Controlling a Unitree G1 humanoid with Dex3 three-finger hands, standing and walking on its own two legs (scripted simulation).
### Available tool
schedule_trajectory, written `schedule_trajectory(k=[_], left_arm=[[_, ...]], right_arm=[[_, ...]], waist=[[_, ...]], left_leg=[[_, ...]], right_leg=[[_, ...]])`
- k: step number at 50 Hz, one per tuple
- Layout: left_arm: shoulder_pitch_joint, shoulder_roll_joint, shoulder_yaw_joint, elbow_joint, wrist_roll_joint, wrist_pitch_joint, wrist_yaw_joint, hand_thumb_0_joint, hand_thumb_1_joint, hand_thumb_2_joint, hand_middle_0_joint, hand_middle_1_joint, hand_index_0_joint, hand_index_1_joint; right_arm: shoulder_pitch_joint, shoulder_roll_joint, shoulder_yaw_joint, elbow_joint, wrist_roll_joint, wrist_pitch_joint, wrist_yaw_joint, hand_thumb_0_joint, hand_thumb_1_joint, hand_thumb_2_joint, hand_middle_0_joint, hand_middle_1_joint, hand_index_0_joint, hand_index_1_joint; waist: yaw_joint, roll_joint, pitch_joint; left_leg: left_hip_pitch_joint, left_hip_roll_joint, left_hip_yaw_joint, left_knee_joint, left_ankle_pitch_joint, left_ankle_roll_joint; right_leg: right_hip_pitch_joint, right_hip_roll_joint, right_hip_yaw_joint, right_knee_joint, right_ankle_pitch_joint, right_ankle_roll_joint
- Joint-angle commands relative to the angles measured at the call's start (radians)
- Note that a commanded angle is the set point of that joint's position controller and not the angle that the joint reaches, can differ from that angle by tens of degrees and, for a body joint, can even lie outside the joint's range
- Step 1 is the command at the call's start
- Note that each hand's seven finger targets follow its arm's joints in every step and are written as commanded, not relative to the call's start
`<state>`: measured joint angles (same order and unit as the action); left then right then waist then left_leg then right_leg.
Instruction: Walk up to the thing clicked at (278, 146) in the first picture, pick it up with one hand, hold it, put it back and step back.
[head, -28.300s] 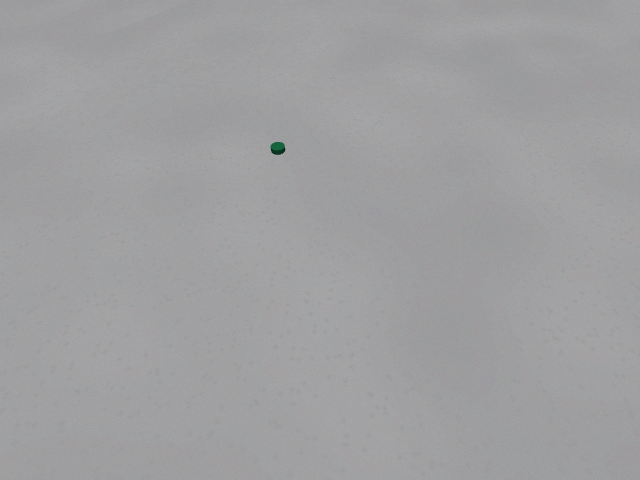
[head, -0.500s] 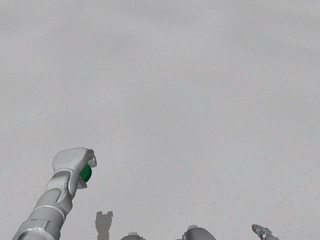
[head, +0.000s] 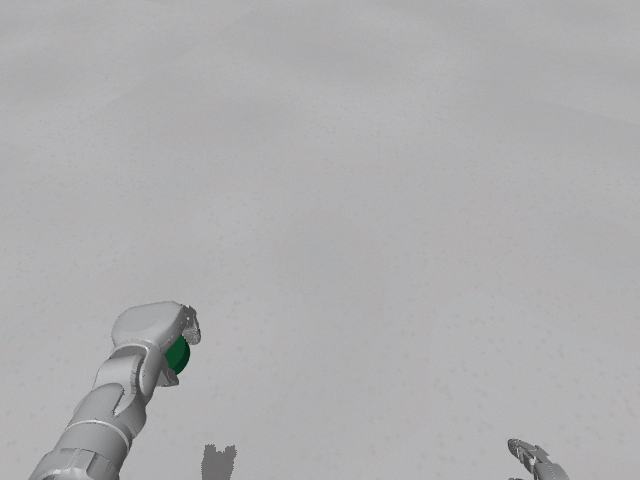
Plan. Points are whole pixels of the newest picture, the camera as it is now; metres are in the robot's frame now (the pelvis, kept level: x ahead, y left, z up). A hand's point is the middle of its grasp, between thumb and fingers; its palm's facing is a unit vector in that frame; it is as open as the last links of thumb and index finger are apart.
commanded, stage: hold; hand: left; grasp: from above
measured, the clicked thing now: (163, 353) +0.33 +0.24 -0.09
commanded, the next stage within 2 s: crouch in 1.46 s
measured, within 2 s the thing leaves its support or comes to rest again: neither
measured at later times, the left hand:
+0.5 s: hand (161, 360) +0.29 +0.22 -0.03, palm faces -0.44 -0.05 -0.90, open 7.9 cm
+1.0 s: hand (160, 362) +0.29 +0.21 -0.02, palm faces -0.44 -0.06 -0.90, open 7.9 cm
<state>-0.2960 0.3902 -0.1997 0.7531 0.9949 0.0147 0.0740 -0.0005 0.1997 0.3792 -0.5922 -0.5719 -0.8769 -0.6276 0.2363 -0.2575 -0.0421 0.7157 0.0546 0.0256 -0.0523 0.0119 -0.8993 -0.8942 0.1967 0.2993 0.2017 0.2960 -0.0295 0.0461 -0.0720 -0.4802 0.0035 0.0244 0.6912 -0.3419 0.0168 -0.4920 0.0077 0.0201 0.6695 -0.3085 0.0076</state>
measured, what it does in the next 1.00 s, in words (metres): stands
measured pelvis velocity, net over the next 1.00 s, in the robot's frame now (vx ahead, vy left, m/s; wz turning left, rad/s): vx -0.01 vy -0.01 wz -0.01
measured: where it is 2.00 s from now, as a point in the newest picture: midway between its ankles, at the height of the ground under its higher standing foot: outside the picture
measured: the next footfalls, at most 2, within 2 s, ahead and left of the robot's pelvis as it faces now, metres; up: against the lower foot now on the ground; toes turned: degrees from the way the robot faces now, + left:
none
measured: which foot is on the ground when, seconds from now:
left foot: down 0.00-1.00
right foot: down 0.00-1.00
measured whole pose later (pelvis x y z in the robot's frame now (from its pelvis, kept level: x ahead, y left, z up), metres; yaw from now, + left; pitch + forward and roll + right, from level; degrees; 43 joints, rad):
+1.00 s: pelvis -0.01 -0.01 +0.02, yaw +0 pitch +2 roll +0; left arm -0.24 0.40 -0.21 0.62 0.98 0.01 -0.02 0.02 0.18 0.45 -0.55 -0.62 -0.85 -0.69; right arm 0.20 -0.26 -0.02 0.68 0.07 0.06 -0.07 0.01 -0.91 -0.90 0.20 0.30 0.20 0.30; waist 0.00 0.06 -0.01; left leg -0.29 0.00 0.03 0.50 -0.24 0.01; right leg -0.32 0.01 0.03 0.51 -0.23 0.00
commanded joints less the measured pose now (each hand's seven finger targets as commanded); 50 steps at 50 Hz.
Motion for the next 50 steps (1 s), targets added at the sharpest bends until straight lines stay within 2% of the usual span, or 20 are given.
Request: schedule_trajectory(k=[1, 3, 5, 6, 7, 8, 11, 13, 17, 19, 22, 30, 33, 35, 37, 40, 44, 47, 48, 50], left_arm=[[-0.285, 0.201, 0.084, -0.194, -0.004, 0.002, 0.027, 0.0, 0.602, 0.584, -0.89, -0.716, -0.95, -0.655], [-0.278, 0.205, 0.086, -0.207, -0.006, 0.004, 0.021, 0.0, 0.593, 0.588, -0.889, -0.717, -0.947, -0.659], [-0.26, 0.208, 0.088, -0.21, -0.004, 0.003, 0.01, 0.0, 0.565, 0.601, -0.866, -0.722, -0.921, -0.666], [-0.285, 0.204, 0.079, -0.233, 0.001, 0.001, 0.004, 0.0, 0.581, 0.606, -0.875, -0.727, -0.932, -0.669], [-0.288, 0.215, 0.086, -0.235, 0.002, -0.001, 0.001, 0.0, 0.588, 0.604, -0.886, -0.719, -0.941, -0.664], [-0.276, 0.223, 0.094, -0.236, 0.0, -0.004, -0.001, 0.0, 0.575, 0.601, -0.876, -0.727, -0.931, -0.671], [-0.282, 0.204, 0.083, -0.257, -0.008, -0.006, -0.007, 0.0, 0.591, 0.614, -0.884, -0.743, -0.941, -0.685], [-0.263, 0.215, 0.096, -0.242, -0.004, -0.001, -0.006, 0.0, 0.592, 0.64, -0.886, -0.755, -0.941, -0.699], [-0.266, 0.209, 0.086, -0.268, -0.007, -0.002, -0.015, 0.0, 0.584, 0.632, -0.875, -0.758, -0.932, -0.7], [-0.248, 0.213, 0.089, -0.254, -0.004, -0.002, -0.02, 0.0, 0.576, 0.626, -0.875, -0.754, -0.93, -0.698], [-0.265, 0.209, 0.087, -0.274, -0.002, -0.003, -0.024, 0.0, 0.581, 0.673, -0.888, -0.761, -0.935, -0.712], [-0.241, 0.213, 0.091, -0.284, -0.005, -0.001, -0.032, 0.0, 0.573, 0.659, -0.87, -0.786, -0.925, -0.731], [-0.266, 0.209, 0.08, -0.294, -0.009, -0.001, -0.04, 0.0, 0.575, 0.639, -0.857, -0.799, -0.919, -0.735], [-0.248, 0.214, 0.092, -0.291, -0.009, 0.0, -0.042, 0.0, 0.562, 0.638, -0.858, -0.787, -0.915, -0.728], [-0.252, 0.21, 0.082, -0.309, -0.012, -0.001, -0.047, 0.0, 0.585, 0.668, -0.877, -0.793, -0.933, -0.737], [-0.245, 0.211, 0.084, -0.306, -0.017, -0.003, -0.056, 0.0, 0.559, 0.642, -0.859, -0.787, -0.915, -0.73], [-0.262, 0.223, 0.096, -0.342, -0.021, -0.006, -0.058, 0.0, 0.554, 0.631, -0.839, -0.799, -0.902, -0.735], [-0.264, 0.206, 0.081, -0.319, -0.011, -0.004, -0.057, 0.0, 0.554, 0.636, -0.852, -0.783, -0.91, -0.724], [-0.247, 0.217, 0.093, -0.303, -0.011, -0.003, -0.055, 0.0, 0.559, 0.65, -0.847, -0.81, -0.908, -0.749], [-0.234, 0.193, 0.07, -0.32, -0.019, -0.005, -0.06, 0.0, 0.55, 0.659, -0.845, -0.811, -0.903, -0.751]], right_arm=[[-0.019, -0.14, -0.047, -0.123, 0.004, -0.029, -0.006, 0.0, -0.898, -0.897, 0.2, 0.3, 0.2, 0.3], [-0.024, -0.143, -0.047, -0.13, 0.008, -0.027, -0.007, 0.0, -0.899, -0.899, 0.2, 0.3, 0.2, 0.3], [-0.023, -0.139, -0.047, -0.128, 0.007, -0.025, -0.007, 0.0, -0.898, -0.898, 0.2, 0.3, 0.2, 0.3], [-0.023, -0.141, -0.046, -0.13, 0.007, -0.024, -0.007, 0.0, -0.899, -0.898, 0.2, 0.3, 0.2, 0.3], [-0.026, -0.144, -0.049, -0.13, 0.008, -0.024, -0.008, 0.0, -0.902, -0.899, 0.2, 0.3, 0.2, 0.3], [-0.024, -0.144, -0.048, -0.133, 0.008, -0.023, -0.008, 0.0, -0.902, -0.9, 0.2, 0.3, 0.2, 0.3], [-0.032, -0.14, -0.044, -0.143, 0.009, -0.02, -0.008, 0.0, -0.9, -0.899, 0.2, 0.3, 0.2, 0.3], [-0.047, -0.139, -0.042, -0.148, 0.009, -0.018, -0.009, 0.0, -0.902, -0.9, 0.2, 0.3, 0.2, 0.3], [-0.054, -0.137, -0.039, -0.152, 0.012, -0.018, -0.009, 0.0, -0.903, -0.9, 0.2, 0.3, 0.2, 0.3], [-0.06, -0.136, -0.038, -0.153, 0.011, -0.015, -0.01, 0.0, -0.906, -0.901, 0.199, 0.3, 0.2, 0.3], [-0.065, -0.134, -0.037, -0.16, 0.014, -0.013, -0.011, 0.0, -0.904, -0.901, 0.199, 0.3, 0.199, 0.3], [-0.087, -0.133, -0.032, -0.165, 0.017, -0.011, -0.015, 0.0, -0.906, -0.902, 0.199, 0.3, 0.199, 0.3], [-0.091, -0.132, -0.029, -0.165, 0.017, -0.014, -0.016, 0.0, -0.905, -0.901, 0.199, 0.3, 0.2, 0.3], [-0.097, -0.129, -0.028, -0.17, 0.018, -0.013, -0.016, 0.0, -0.907, -0.902, 0.199, 0.3, 0.199, 0.3], [-0.102, -0.13, -0.027, -0.172, 0.018, -0.013, -0.017, 0.0, -0.905, -0.901, 0.199, 0.3, 0.199, 0.3], [-0.107, -0.129, -0.024, -0.178, 0.02, -0.012, -0.019, 0.0, -0.906, -0.902, 0.199, 0.3, 0.199, 0.3], [-0.118, -0.126, -0.021, -0.182, 0.02, -0.011, -0.02, 0.0, -0.906, -0.901, 0.199, 0.3, 0.199, 0.3], [-0.113, -0.126, -0.021, -0.176, 0.022, -0.011, -0.02, 0.0, -0.909, -0.902, 0.199, 0.3, 0.199, 0.3], [-0.112, -0.124, -0.021, -0.176, 0.022, -0.009, -0.02, 0.0, -0.907, -0.902, 0.199, 0.3, 0.199, 0.3], [-0.121, -0.125, -0.019, -0.182, 0.022, -0.009, -0.02, 0.0, -0.908, -0.903, 0.199, 0.3, 0.199, 0.3]], waist=[[-0.001, -0.022, -0.256], [0.006, -0.037, -0.252], [0.008, -0.024, -0.269], [-0.001, -0.016, -0.275], [0.007, -0.016, -0.274], [0.01, -0.021, -0.259], [0.006, -0.033, -0.25], [0.015, -0.028, -0.23], [0.012, -0.027, -0.232], [0.021, -0.038, -0.221], [0.015, -0.033, -0.215], [0.029, -0.028, -0.192], [0.022, -0.024, -0.195], [0.029, -0.038, -0.185], [0.028, -0.04, -0.193], [0.03, -0.051, -0.165], [0.033, -0.034, -0.177], [0.03, -0.047, -0.18], [0.032, -0.045, -0.177], [0.034, -0.045, -0.163]], left_leg=[[0.164, -0.022, -0.017, -0.093, 0.294, -0.003], [0.162, -0.026, -0.014, -0.103, 0.277, 0.001], [0.184, -0.025, -0.008, -0.108, 0.307, 0.0], [0.196, -0.021, -0.011, -0.107, 0.325, -0.001], [0.204, -0.019, -0.015, -0.113, 0.329, -0.003], [0.202, -0.018, -0.015, -0.122, 0.32, -0.003], [0.205, -0.022, -0.01, -0.137, 0.287, 0.002], [0.199, -0.026, -0.006, -0.144, 0.265, 0.003], [0.216, -0.025, -0.005, -0.159, 0.261, 0.004], [0.218, -0.023, -0.006, -0.166, 0.267, 0.006], [0.228, -0.026, 0.001, -0.177, 0.248, 0.007], [0.252, -0.021, -0.001, -0.211, 0.235, 0.004], [0.262, -0.018, -0.001, -0.219, 0.238, 0.003], [0.26, -0.021, -0.001, -0.225, 0.233, 0.005], [0.27, -0.021, 0.0, -0.231, 0.234, 0.006], [0.268, -0.021, 0.0, -0.243, 0.22, 0.008], [0.28, -0.024, 0.003, -0.251, 0.2, 0.007], [0.289, -0.024, 0.004, -0.252, 0.223, 0.007], [0.284, -0.025, 0.004, -0.25, 0.231, 0.008], [0.289, -0.022, 0.001, -0.259, 0.227, 0.005]], right_leg=[[0.135, 0.036, -0.002, -0.092, 0.243, -0.025], [0.154, 0.033, 0.001, -0.103, 0.235, -0.023], [0.164, 0.032, 0.001, -0.1, 0.257, -0.024], [0.153, 0.036, -0.001, -0.096, 0.268, -0.025], [0.16, 0.038, -0.004, -0.1, 0.265, -0.026], [0.163, 0.038, -0.007, -0.106, 0.253, -0.027], [0.175, 0.034, -0.001, -0.124, 0.237, -0.026], [0.174, 0.03, 0.003, -0.138, 0.219, -0.024], [0.189, 0.029, 0.004, -0.149, 0.214, -0.023], [0.195, 0.029, 0.002, -0.156, 0.219, -0.023], [0.198, 0.026, 0.007, -0.17, 0.205, -0.022], [0.214, 0.027, 0.003, -0.194, 0.183, -0.026], [0.218, 0.028, 0.004, -0.198, 0.185, -0.026], [0.226, 0.026, 0.005, -0.209, 0.181, -0.024], [0.236, 0.025, 0.006, -0.212, 0.183, -0.024], [0.234, 0.024, 0.005, -0.227, 0.169, -0.023], [0.24, 0.022, 0.01, -0.238, 0.148, -0.022], [0.249, 0.02, 0.01, -0.236, 0.173, -0.022], [0.248, 0.02, 0.01, -0.238, 0.18, -0.02], [0.249, 0.023, 0.005, -0.24, 0.171, -0.024]])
